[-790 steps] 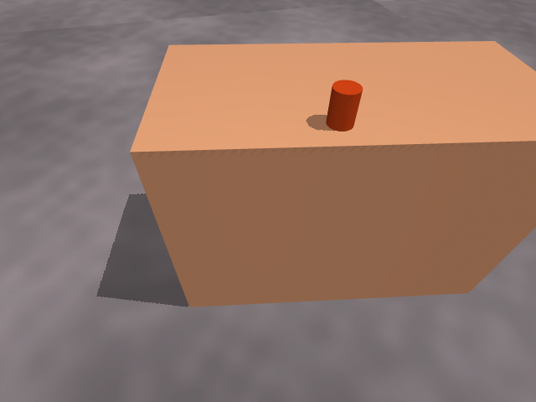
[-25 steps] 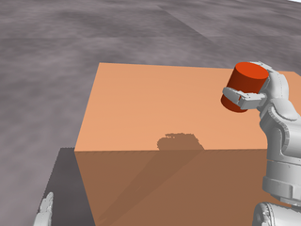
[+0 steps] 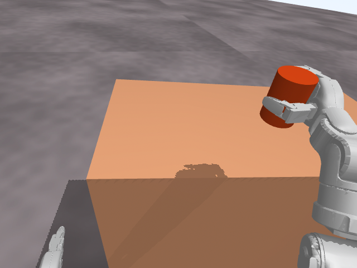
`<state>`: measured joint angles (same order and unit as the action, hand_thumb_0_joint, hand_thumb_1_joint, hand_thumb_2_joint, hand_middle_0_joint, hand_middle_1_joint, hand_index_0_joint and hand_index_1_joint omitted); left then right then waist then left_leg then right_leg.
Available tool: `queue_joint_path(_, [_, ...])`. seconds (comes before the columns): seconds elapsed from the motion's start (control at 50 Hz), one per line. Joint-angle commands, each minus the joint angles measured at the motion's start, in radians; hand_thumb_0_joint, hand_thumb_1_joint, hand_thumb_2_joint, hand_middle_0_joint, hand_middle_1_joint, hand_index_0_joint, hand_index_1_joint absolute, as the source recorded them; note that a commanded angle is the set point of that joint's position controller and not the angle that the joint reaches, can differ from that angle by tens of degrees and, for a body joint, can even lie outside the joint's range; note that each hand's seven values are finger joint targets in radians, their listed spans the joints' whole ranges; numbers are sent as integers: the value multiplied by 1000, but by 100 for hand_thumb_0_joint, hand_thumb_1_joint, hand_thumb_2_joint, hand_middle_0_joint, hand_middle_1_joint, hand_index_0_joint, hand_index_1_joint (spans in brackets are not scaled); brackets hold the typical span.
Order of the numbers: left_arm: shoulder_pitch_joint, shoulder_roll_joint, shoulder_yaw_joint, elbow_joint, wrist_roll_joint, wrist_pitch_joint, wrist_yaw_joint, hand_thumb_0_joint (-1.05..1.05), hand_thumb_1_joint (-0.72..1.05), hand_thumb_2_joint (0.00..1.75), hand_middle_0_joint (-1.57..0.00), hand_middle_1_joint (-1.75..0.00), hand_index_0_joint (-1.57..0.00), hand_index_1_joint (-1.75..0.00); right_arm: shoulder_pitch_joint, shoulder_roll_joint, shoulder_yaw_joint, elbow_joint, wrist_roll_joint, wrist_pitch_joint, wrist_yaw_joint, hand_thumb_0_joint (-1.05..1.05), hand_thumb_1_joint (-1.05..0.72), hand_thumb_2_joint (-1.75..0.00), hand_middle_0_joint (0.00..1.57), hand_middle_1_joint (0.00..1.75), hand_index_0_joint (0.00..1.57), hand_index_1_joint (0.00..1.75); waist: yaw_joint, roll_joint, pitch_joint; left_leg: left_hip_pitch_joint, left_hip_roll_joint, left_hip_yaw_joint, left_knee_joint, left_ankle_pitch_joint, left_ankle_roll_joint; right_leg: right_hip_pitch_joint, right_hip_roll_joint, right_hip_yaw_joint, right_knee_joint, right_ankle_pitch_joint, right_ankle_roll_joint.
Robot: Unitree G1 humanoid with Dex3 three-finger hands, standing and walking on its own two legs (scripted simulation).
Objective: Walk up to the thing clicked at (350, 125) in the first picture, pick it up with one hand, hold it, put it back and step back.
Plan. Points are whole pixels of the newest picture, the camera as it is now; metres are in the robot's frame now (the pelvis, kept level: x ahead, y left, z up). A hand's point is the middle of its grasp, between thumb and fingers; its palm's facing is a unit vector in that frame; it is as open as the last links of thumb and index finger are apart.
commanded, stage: hold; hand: right
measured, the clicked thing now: (286, 97) +0.34 -0.19 +0.30
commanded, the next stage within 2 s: none
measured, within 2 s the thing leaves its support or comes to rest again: neither
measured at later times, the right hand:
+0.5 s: hand (284, 88) +0.35 -0.18 +0.31, palm faces +0.21 +0.98 -0.02, open 9.8 cm
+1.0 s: hand (289, 93) +0.33 -0.18 +0.31, palm faces +0.22 +0.98 -0.03, open 9.8 cm
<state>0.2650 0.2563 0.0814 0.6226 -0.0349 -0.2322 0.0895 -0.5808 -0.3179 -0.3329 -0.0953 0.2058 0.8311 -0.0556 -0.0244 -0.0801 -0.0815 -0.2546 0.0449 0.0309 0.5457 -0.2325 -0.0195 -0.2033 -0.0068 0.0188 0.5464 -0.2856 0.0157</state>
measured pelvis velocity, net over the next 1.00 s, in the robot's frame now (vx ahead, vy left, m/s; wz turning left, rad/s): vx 0.00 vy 0.00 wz -0.01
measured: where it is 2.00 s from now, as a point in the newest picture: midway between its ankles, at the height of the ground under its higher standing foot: outside the picture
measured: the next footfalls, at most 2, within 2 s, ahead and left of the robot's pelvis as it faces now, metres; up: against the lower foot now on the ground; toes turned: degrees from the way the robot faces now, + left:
none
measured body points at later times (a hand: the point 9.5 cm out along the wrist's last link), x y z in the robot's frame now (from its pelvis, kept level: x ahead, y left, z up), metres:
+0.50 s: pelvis +0.00 +0.00 +0.00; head -0.05 +0.04 +0.44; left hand +0.18 +0.26 -0.07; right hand +0.33 -0.23 +0.32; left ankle +0.04 +0.13 -0.73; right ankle +0.01 -0.13 -0.73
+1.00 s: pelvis +0.00 +0.00 +0.00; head -0.06 +0.04 +0.44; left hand +0.19 +0.26 -0.07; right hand +0.31 -0.23 +0.31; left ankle +0.04 +0.13 -0.73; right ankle +0.01 -0.13 -0.73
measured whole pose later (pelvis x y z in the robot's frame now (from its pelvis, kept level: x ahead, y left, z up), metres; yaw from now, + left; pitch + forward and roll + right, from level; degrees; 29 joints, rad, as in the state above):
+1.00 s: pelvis +0.00 +0.00 +0.00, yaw +0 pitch -3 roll +0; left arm 0.25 0.26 0.07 0.66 -0.04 -0.26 0.09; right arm -0.59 -0.33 -0.34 -0.17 0.23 0.92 -0.04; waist -0.03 -0.09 -0.10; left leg -0.25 0.04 0.04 0.56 -0.25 -0.02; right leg -0.20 -0.01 0.03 0.56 -0.30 0.02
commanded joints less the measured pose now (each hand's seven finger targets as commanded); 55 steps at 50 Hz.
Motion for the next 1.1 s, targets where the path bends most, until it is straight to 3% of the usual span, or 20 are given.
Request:
queue_joint_path(0.0, [-173,114,35,-178,-4,-70,6,0,-55,5,-5,-5,-5,-6,-576,-240,-70,-280,17,-96,6,0,-23,-132,125,142,130,142,-1,27,-230,58,-35,53,-82,119,12,59,27,-11,-79,173,-21])
queue_joint_path(0.08, [-186,122,43,-160,-4,-74,5,0,-55,5,-5,-5,-5,-6,-594,-257,-91,-294,24,-83,2,0,-26,-131,126,142,130,142,-5,51,-210,52,-33,50,-98,52,8,39,32,-14,-87,98,-27])
queue_joint_path(0.18, [-204,146,57,-202,-5,-81,4,0,-55,5,-5,-5,-5,-5,-584,-260,-101,-285,26,-61,-5,0,-26,-131,126,142,131,142,-4,64,-232,54,-34,52,-85,97,7,56,31,-16,-75,150,-25])
queue_joint_path(0.22, [-161,112,28,-149,-3,-72,-3,0,-56,6,-5,-5,-5,-6,-597,-234,-77,-298,26,-55,-7,0,-25,-131,125,141,130,141,-2,55,-217,46,-35,55,-84,95,9,46,32,-12,-77,150,-24])
queue_joint_path(0.28, [-174,144,61,-166,-5,-77,2,0,-55,5,-5,-5,-5,-5,-614,-249,-87,-302,28,-45,-7,0,-23,-130,125,141,129,141,4,56,-232,44,-36,55,-84,89,9,59,29,-9,-78,146,-24])
queue_joint_path(0.38, [-179,128,40,-150,-7,-74,1,0,-56,5,-5,-5,-5,-6,-617,-232,-73,-244,23,-24,-10,0,-20,-130,123,140,128,140,-1,75,-210,39,-34,52,-83,110,8,48,31,-8,-72,167,-25])
queue_joint_path(0.4, [-198,151,61,-163,-6,-81,3,0,-55,5,-5,-5,-5,-6,-585,-225,-76,-229,24,-20,-10,0,-22,-130,124,141,128,141,-4,81,-206,43,-35,55,-79,113,8,50,29,-8,-74,174,-22])
queue_joint_path(0.48, [-169,110,28,-140,-5,-73,-4,0,-55,5,-5,-5,-5,-5,-602,-239,-79,-267,19,-24,-5,0,-21,-130,124,141,129,141,-11,53,-221,52,-30,50,-83,98,9,44,35,-11,-72,155,-25])
queue_joint_path(0.54, [-164,145,64,-148,-2,-73,-2,0,-55,5,-5,-6,-5,-5,-580,-249,-94,-266,15,-31,-5,0,-20,-131,123,141,128,141,-4,73,-245,57,-32,50,-78,131,10,60,32,-10,-68,189,-25])
queue_joint_path(0.56, [-173,126,40,-144,-2,-71,-6,0,-55,5,-5,-5,-5,-5,-588,-248,-95,-312,20,-39,-6,0,-19,-130,123,141,128,141,-17,54,-249,65,-30,49,-77,134,12,57,33,-10,-67,196,-23])
queue_joint_path(0.68, [-183,109,26,-147,-8,-70,-1,0,-55,5,-5,-6,-5,-6,-568,-273,-114,-360,27,-62,-6,0,-19,-130,123,140,128,140,-21,41,-240,59,-32,45,-74,117,13,51,28,-12,-66,185,-22])
queue_joint_path(0.72, [-196,144,55,-193,-7,-75,6,0,-55,5,-5,-6,-5,-6,-574,-261,-98,-380,30,-61,-1,0,-19,-130,122,140,127,140,-7,42,-252,52,-37,46,-72,119,14,71,23,-10,-67,188,-20])
queue_joint_path(0.76, [-172,105,17,-157,-5,-74,0,0,-55,5,-5,-6,-5,-6,-560,-245,-90,-392,34,-62,4,0,-21,-130,123,140,128,140,-12,33,-244,61,-37,49,-74,103,13,58,25,-9,-70,167,-21])
queue_joint_path(0.78, [-171,81,2,-129,-9,-72,-1,0,-55,5,-5,-6,-5,-6,-550,-246,-88,-387,35,-57,7,0,-22,-130,124,140,128,140,-19,9,-224,50,-36,48,-78,85,14,47,26,-11,-74,151,-20])
queue_joint_path(0.84, [-204,148,43,-186,-8,-85,9,0,-55,5,-5,-6,-5,-6,-546,-262,-99,-343,35,-41,9,0,-23,-129,123,139,128,139,3,49,-223,45,-37,48,-83,91,8,52,27,-15,-73,148,-24])
queue_joint_path(0.88, [-156,124,36,-137,-6,-81,6,0,-55,5,-5,-6,-5,-6,-582,-231,-70,-347,38,-37,14,0,-22,-130,123,140,128,140,15,31,-217,33,-40,51,-82,93,11,60,25,-8,-76,153,-21])
queue_joint_path(0.96, [-160,120,22,-127,-7,-87,5,0,-55,5,-5,-6,-5,-6,-581,-243,-83,-283,36,-22,13,0,-22,-130,123,140,128,140,7,54,-193,26,-37,52,-86,90,8,45,28,-11,-76,147,-23])
queue_joint_path(1.02, [-176,141,41,-150,-3,-96,5,0,-55,5,-5,-6,-5,-6,-601,-268,-99,-269,33,-22,12,0,-22,-129,122,139,127,139,3,62,-205,35,-37,54,-88,79,6,40,31,-11,-75,135,-24])
queue_joint_path(1.06, [-152,97,13,-82,-6,-90,0,0,-54,4,-5,-6,-5,-6,-594,-263,-101,-246,32,-21,14,0,-24,-130,124,140,129,140,-6,49,-182,23,-36,52,-91,55,7,30,31,-11,-80,108,-26])
queue_joint_path(1.08, [-190,131,35,-149,-5,-102,2,0,-54,5,-5,-6,-5,-6,-609,-278,-108,-248,30,-22,13,0,-21,-130,123,140,128,140,-2,52,-203,29,-36,52,-89,58,7,35,30,-10,-80,111,-26])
